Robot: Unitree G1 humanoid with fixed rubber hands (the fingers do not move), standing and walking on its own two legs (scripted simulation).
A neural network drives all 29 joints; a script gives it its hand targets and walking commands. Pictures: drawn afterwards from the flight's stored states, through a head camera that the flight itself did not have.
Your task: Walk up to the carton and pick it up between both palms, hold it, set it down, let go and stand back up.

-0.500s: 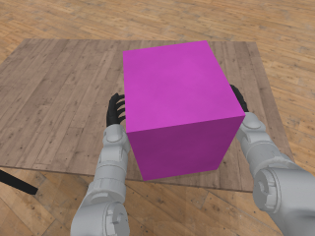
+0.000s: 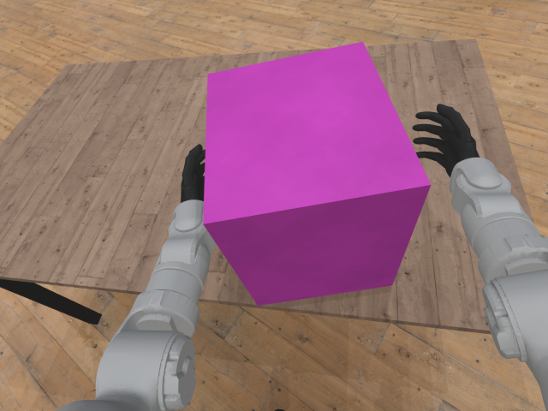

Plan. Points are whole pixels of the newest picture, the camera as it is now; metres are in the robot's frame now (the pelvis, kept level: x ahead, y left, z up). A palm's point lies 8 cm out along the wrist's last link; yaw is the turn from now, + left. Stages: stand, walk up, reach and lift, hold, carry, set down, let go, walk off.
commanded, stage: set down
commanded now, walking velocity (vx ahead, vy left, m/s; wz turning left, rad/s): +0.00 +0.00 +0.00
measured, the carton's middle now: (305, 186) +0.45 +0.08 +0.03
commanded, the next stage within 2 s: none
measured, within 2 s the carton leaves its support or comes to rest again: neither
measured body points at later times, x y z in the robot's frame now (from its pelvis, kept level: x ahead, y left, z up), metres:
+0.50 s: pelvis -0.04 +0.00 -0.01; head +0.06 -0.03 +0.43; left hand +0.37 +0.27 +0.09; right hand +0.50 -0.12 +0.09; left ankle +0.00 +0.16 -0.73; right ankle +0.01 -0.08 -0.73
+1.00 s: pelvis -0.02 +0.00 +0.01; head +0.05 -0.03 +0.45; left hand +0.38 +0.27 +0.18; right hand +0.51 -0.18 +0.18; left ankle +0.00 +0.16 -0.73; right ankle +0.01 -0.08 -0.73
